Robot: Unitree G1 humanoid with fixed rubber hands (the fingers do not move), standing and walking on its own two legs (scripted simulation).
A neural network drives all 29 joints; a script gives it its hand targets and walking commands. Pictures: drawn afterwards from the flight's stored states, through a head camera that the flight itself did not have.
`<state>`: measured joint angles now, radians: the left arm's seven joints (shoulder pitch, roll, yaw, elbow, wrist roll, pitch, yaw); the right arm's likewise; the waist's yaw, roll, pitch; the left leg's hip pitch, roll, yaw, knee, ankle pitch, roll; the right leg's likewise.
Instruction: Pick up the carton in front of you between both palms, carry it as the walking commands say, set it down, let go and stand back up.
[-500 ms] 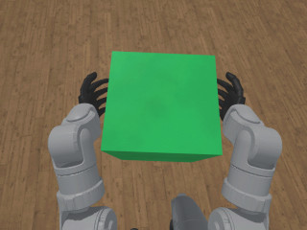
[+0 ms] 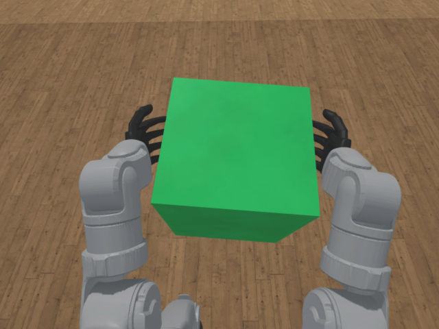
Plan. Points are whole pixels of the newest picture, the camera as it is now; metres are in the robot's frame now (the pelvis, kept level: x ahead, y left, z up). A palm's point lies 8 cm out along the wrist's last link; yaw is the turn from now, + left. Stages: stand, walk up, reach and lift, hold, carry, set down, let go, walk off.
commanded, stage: carry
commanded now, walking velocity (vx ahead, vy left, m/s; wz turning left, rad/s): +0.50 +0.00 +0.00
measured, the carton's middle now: (232, 172) +0.38 +0.02 +0.08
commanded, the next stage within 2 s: none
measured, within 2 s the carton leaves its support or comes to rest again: neither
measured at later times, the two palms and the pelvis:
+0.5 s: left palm (177, 48) +0.63 +0.15 +0.18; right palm (319, 50) +0.63 -0.15 +0.18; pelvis +0.27 +0.00 +0.02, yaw +0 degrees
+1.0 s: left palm (178, 42) +0.70 +0.16 +0.16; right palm (305, 45) +0.70 -0.14 +0.16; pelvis +0.37 +0.01 +0.03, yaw +1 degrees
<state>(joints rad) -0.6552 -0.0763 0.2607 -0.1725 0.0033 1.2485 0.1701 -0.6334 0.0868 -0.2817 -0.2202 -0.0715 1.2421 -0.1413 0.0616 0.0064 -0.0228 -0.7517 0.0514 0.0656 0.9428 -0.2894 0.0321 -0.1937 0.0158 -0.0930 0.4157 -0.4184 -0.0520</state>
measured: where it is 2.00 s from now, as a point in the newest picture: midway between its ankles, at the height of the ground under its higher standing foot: (228, 300)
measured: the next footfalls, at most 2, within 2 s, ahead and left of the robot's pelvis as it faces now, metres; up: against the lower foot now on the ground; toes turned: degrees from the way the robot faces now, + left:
left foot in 0.10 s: +0.25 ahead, +0.11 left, +0.03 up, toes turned +5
right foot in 0.46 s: +0.41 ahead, -0.09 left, +0.04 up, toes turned -5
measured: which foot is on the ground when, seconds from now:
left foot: up 0.00-0.08, down 0.10-0.48, up 0.50-0.64, down 0.66-1.00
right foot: down 0.00-0.12, up 0.14-0.44, down 0.46-1.00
